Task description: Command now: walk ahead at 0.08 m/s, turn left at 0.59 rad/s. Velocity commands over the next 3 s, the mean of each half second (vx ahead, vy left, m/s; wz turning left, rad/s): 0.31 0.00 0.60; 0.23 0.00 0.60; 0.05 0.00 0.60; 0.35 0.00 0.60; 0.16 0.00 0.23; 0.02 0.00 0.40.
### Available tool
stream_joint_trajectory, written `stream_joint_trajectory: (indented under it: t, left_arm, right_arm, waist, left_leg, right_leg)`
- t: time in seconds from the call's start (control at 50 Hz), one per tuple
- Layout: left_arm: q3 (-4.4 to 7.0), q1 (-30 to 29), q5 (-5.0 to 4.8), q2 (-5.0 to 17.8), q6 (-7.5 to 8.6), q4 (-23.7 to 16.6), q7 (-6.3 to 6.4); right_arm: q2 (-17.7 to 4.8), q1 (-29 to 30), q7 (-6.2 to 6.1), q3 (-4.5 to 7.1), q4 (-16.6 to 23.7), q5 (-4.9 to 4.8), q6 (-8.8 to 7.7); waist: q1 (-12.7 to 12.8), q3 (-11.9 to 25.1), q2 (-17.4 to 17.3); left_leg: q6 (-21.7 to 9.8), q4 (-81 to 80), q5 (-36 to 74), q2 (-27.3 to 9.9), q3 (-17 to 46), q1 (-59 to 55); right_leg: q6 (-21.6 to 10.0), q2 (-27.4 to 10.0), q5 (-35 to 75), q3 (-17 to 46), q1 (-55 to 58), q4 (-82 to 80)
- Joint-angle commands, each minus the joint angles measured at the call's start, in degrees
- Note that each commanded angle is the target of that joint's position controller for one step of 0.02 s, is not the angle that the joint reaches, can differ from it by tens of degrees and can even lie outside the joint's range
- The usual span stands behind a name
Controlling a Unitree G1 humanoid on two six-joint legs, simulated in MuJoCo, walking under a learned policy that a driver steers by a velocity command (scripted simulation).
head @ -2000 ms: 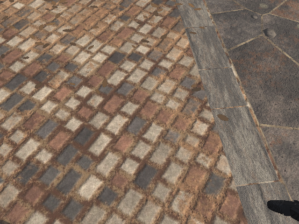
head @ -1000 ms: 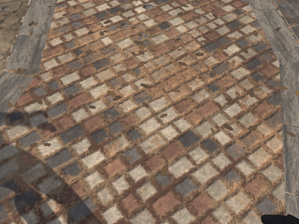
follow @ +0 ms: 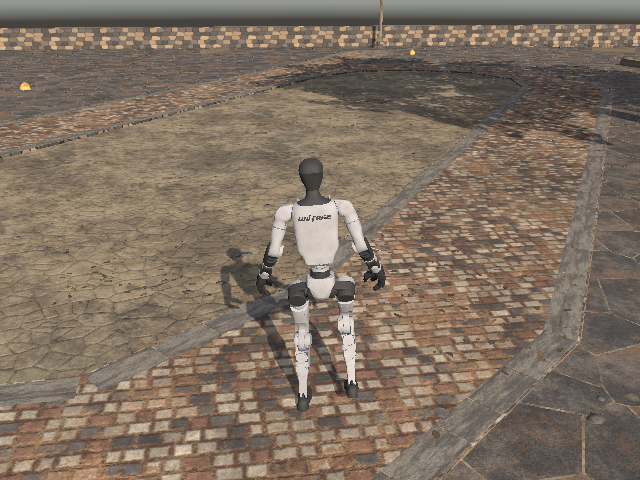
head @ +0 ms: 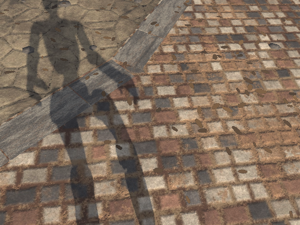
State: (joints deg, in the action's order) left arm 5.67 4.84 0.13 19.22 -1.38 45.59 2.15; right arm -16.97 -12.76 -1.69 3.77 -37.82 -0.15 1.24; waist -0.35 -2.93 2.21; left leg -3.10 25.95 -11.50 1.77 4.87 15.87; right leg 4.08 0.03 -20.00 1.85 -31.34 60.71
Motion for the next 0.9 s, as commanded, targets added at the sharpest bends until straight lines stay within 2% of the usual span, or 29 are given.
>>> stream_joint_trajectory:
  t: [0.02, 0.06, 0.16, 0.2, 0.24, 0.26, 0.28, 0.3, 0.32, 0.34, 0.36, 0.4, 0.44, 0.48, 0.56, 0.6, 0.64, 0.66, 0.68, 0.7, 0.72, 0.74, 0.76, 0.78, 0.8, 0.82, 0.84, 0.86, 0.9]
  left_arm:
    - [0.56, -2.4, -0.39, 3.3, 1.29, -4.3, -0.44]
    - [0.47, -4.5, -0.74, 3.6, 2.04, -5.1, -1.21]
    - [0.3, -4.8, -1.29, 3.8, 5.06, -5.5, -2.84]
    - [0.43, -2.4, -1.72, 4.0, 6.04, -4.9, -3.14]
    - [0.74, 3.0, -1.76, 3.9, 6.77, -3.1, -3.02]
    - [1.36, 8.2, -1.38, 5.7, 6.9, -1.8, -2.59]
    - [1.8, 14.3, -0.14, 8.9, 6.71, -1.0, -1.98]
    - [2.56, 15.4, 1.16, 12.6, 6.88, -0.1, -2.59]
    - [1.79, 11.3, 0.34, 9.3, 7.04, -1.4, -2.44]
    - [0.89, 8.9, -0.46, 6.1, 6.9, -2.2, -1.98]
    - [0.4, 8.0, -0.53, 4.9, 6.68, -2.7, -1.69]
    - [-0.15, 8.9, 0.03, 4.1, 6.63, -2.4, -1.26]
    - [-0.19, 10.3, 0.45, 4.4, 6.88, -1.9, -1.26]
    - [-0.16, 11.3, 0.45, 4.9, 6.81, -1.7, -1.38]
    - [0.1, 12.9, -0.32, 6.9, 6.34, -1.0, -1.42]
    - [0.35, 13.1, -0.97, 8.0, 5.7, -0.5, -1.3]
    - [0.86, 13.0, -1.6, 9.9, 4.96, -0.5, -0.94]
    - [1.12, 12.7, -1.95, 10.6, 4.62, -0.8, -0.65]
    - [1.02, 12.0, -2.27, 10.4, 4.46, -1.3, -0.45]
    - [0.38, 12.4, -2.05, 8.8, 4.96, -2.1, -0.6]
    - [-2.12, 18.0, 2.55, -0.2, 5.42, -4.1, -1.54]
    - [-2.91, 21.3, 1.13, 2.9, 6.24, -5.0, -2.27]
    - [-1.24, 12.5, -0.93, 8.5, 6.32, -5.5, -2.29]
    - [-1.59, 9.0, -1.47, 7.6, 6.12, -7.5, -1.81]
    - [-1.72, 9.0, -0.63, 6.7, 5.67, -6.7, -0.99]
    - [-1.51, 9.7, -0.17, 7.1, 4.97, -6.7, -0.5]
    - [-1.33, 10.7, -0.07, 7.5, 4.2, -6.5, -0.48]
    - [-1.38, 11.7, 0.26, 6.9, 3.7, -6.2, -0.38]
    - [-1.77, 11.9, 0.93, 5.3, 3.05, -6.1, -0.06]
  right_arm:
    - [-9.3, -0.6, -0.73, 2.53, 3.5, -0.69, -0.76]
    - [-10.2, -1.1, -0.73, 2.71, 3.3, -0.65, -0.89]
    - [-11.2, -1.2, -0.11, 2.91, 3.0, -0.77, -1.33]
    - [-10.7, -0.3, 0.15, 2.65, 3.2, -0.89, -1.21]
    - [-9.1, 1.7, 0.11, 2.06, 3.7, -1.04, -0.98]
    - [-6.5, 2.3, 0.1, 1.32, 4.1, -0.87, -1.21]
    - [-1.7, 1.4, 0.31, 0.02, 4.7, -0.86, -1.45]
    - [-4.6, 3.1, 0.31, 0.62, 7.7, -1.77, -2.28]
    - [-8.3, 2.9, 0.45, 1.48, 7.1, -1.6, -2.62]
    - [-9.3, 2.0, 0.77, 2.04, 5.7, -1.29, -2.61]
    - [-8.8, 1.1, 0.91, 2.19, 4.8, -0.98, -2.58]
    - [-6.6, 2.9, 1.69, 1.76, 5.1, -1.05, -3.1]
    - [-4.5, 3.9, 2.14, 1.16, 6.0, -1.23, -3.42]
    - [-3.7, 5.6, 2.46, 0.79, 7.1, -1.32, -3.42]
    - [-1.4, 11.2, 3.98, -0.37, 9.3, -1.16, -3.74]
    - [-1.4, 12.6, 4.89, -0.32, 10.0, -1.08, -3.79]
    - [-3.7, 10.2, 5.47, 0.88, 10.0, -0.75, -3.69]
    - [-5.6, 5.7, 5.49, 1.91, 8.9, -0.55, -3.53]
    - [-8.3, -2.7, 5.18, 3.5, 6.7, -0.62, -3.3]
    - [-11.2, -10.0, 3.93, 5.02, 5.0, -0.65, -2.61]
    - [-16.6, -10.3, 2.23, 5.21, 5.0, -0.76, -1.83]
    - [-17.0, -8.5, 2.71, 4.57, 9.0, 0.37, -2.63]
    - [-13.0, -7.2, 3.23, 3.84, 9.1, 0.52, -2.88]
    - [-11.4, -3.8, 3.29, 3.26, 8.1, -0.34, -3.19]
    - [-10.0, -1.0, 3.07, 2.83, 8.0, -0.96, -3.29]
    - [-9.5, 1.4, 2.8, 2.67, 8.2, -0.57, -3.16]
    - [-9.7, 2.9, 2.65, 2.61, 8.5, 0.4, -2.99]
    - [-9.6, 4.1, 2.56, 2.66, 8.3, 0.81, -3.07]
    - [-9.7, 4.5, 2.12, 2.73, 7.4, 0.62, -3.19]
  waist:
    - [-0.7, 7.9, -9.8]
    - [-1.8, 5.5, -12.0]
    - [-2.3, 3.9, -11.5]
    - [-0.8, 3.7, -11.1]
    - [2.7, 3.8, -9.1]
    - [4.9, 5.6, -6.3]
    - [5.8, 8.9, 3.8]
    - [4.8, 3.7, 10.5]
    - [3.4, -0.8, 8.3]
    - [2.9, -2.6, 7.4]
    - [2.4, -1.8, 6.3]
    - [3.3, -2.4, 5.0]
    - [3.8, -1.5, 4.3]
    - [4.4, -1.6, 3.7]
    - [6.0, -3.4, 3.0]
    - [5.5, -4.5, 2.7]
    - [2.9, -1.0, 4.4]
    - [0.2, 2.3, 5.2]
    - [-4.5, 6.9, 4.3]
    - [-8.6, 10.6, 1.3]
    - [-2.1, 17.0, -18.0]
    - [-2.4, 33.6, -18.2]
    - [-6.4, 29.8, -7.9]
    - [-4.2, 20.3, -5.9]
    - [-2.0, 14.3, -1.7]
    - [0.1, 11.4, -2.8]
    - [1.6, 10.1, -4.4]
    - [2.6, 9.8, -5.0]
    - [3.2, 10.2, -5.1]
  left_leg:
    - [-9.4, -8.9, 0.5, -11.8, 16.0, -12.0]
    - [-9.9, -11.6, -13.5, -11.8, 20.0, -10.7]
    - [-10.8, -11.3, -17.9, -10.8, 24.3, -6.4]
    - [-10.2, -10.5, -18.9, -9.6, 25.8, -3.0]
    - [-7.7, -6.6, -20.9, -6.2, 24.6, 3.3]
    - [-5.0, 0.7, -23.3, -3.4, 21.2, 10.8]
    - [-0.9, 18.4, -24.9, 3.1, 10.4, 20.1]
    - [-0.2, 27.4, -23.6, 3.3, 6.5, 31.6]
    - [0.8, 33.3, -19.0, -1.5, 6.2, 34.9]
    - [1.7, 35.6, -14.8, -2.4, 5.2, 35.7]
    - [2.2, 37.0, -11.5, -3.2, 4.3, 35.2]
    - [3.0, 38.4, -4.6, -4.9, 3.1, 34.4]
    - [4.0, 37.9, 0.2, -5.5, 1.2, 33.5]
    - [4.8, 33.8, 3.8, -6.0, -0.2, 32.7]
    - [4.2, 19.4, 10.3, -6.3, -4.9, 26.2]
    - [2.9, 13.6, 9.7, -5.3, -7.3, 22.1]
    - [0.9, 10.9, 6.7, -2.1, -9.7, 15.2]
    - [-0.6, 9.8, 5.5, 0.3, -10.7, 9.0]
    - [-2.7, 6.4, 9.3, 2.3, -10.5, -2.4]
    - [-4.9, 3.4, 16.2, 1.6, -7.2, -16.0]
    - [-10.5, 10.2, 43.2, -13.8, 12.0, -34.3]
    - [-23.0, 2.5, 32.3, -25.9, 38.6, -41.0]
    - [-19.3, -1.5, 27.1, -21.4, 31.8, -35.6]
    - [-16.5, -2.8, 23.1, -18.5, 25.0, -27.3]
    - [-14.2, -4.0, 22.0, -15.7, 20.8, -18.4]
    - [-13.7, -5.3, 23.2, -14.2, 18.1, -11.0]
    - [-13.5, -6.9, 23.7, -13.2, 16.6, -5.3]
    - [-13.8, -7.4, 26.1, -12.6, 15.4, -1.7]
    - [-13.8, -7.0, 30.6, -11.3, 12.7, 2.0]
  right_leg:
    - [0.5, -0.3, 3.1, 2.0, -4.6, -7.5]
    - [0.3, 0.1, 3.1, 2.3, -3.6, -14.5]
    - [-1.6, 1.6, -0.1, 2.2, 5.0, -26.0]
    - [-2.7, 2.0, 1.5, 1.8, 11.3, -30.6]
    - [-4.3, 1.3, 8.4, 0.7, 22.5, -39.2]
    - [-6.0, -3.7, 7.8, 4.4, 32.5, -39.9]
    - [-10.1, -15.1, -5.1, 18.0, 41.3, -43.7]
    - [-16.6, -23.7, -19.1, 35.9, 38.0, -49.9]
    - [-17.2, -23.7, -22.6, 34.0, 35.2, -50.7]
    - [-15.1, -20.3, -18.9, 28.0, 34.5, -50.8]
    - [-13.2, -18.0, -13.7, 22.9, 34.5, -50.7]
    - [-12.0, -15.5, -0.3, 13.8, 32.4, -51.7]
    - [-12.3, -14.1, 8.6, 7.1, 31.2, -52.2]
    - [-12.8, -13.5, 14.7, 2.5, 30.6, -52.6]
    - [-12.1, -13.2, 19.5, -4.9, 28.7, -53.2]
    - [-11.2, -13.8, 28.7, -7.6, 29.3, -51.1]
    - [-9.6, -14.3, 49.1, -10.0, 32.1, -43.9]
    - [-8.7, -14.0, 58.1, -10.9, 32.5, -37.2]
    - [-7.3, -13.0, 59.4, -11.9, 29.7, -27.0]
    - [-4.6, -10.5, 50.0, -12.5, 20.7, -13.6]
    - [-1.5, -3.6, -13.7, -11.4, 1.8, 7.9]
    - [-0.6, 2.3, -22.8, 1.4, -5.0, 23.4]
    - [-1.5, -0.7, -15.5, 5.0, -6.9, 23.7]
    - [-2.2, -2.2, -9.9, 3.4, -9.4, 19.6]
    - [-1.8, -4.3, -6.4, 3.1, -8.3, 15.7]
    - [-1.7, -5.2, -4.4, 3.5, -5.0, 12.8]
    - [-1.6, -5.2, -3.4, 3.4, -1.3, 11.4]
    - [-1.1, -4.8, -3.0, 2.8, 0.7, 9.6]
    - [0.0, -3.9, -1.8, 2.1, 2.5, 5.1]
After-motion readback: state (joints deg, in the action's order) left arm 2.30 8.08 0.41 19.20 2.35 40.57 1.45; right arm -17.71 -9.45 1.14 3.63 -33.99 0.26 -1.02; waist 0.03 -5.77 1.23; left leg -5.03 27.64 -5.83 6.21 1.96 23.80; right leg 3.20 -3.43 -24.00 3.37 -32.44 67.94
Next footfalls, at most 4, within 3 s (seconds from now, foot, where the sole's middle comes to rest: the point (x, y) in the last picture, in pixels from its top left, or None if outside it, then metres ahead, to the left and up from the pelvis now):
0.26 right None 0.11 -0.14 -0.78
0.70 left None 0.33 0.23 -0.78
1.20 right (122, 215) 0.49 0.08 -0.78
1.60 left None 0.26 0.22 -0.78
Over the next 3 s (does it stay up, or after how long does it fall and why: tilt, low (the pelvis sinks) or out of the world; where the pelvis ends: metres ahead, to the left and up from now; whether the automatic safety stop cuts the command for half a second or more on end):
stays up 0.46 0.45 -0.01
